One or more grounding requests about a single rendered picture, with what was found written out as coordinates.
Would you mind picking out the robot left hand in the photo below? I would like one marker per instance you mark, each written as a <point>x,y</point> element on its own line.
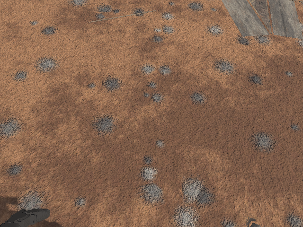
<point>24,217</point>

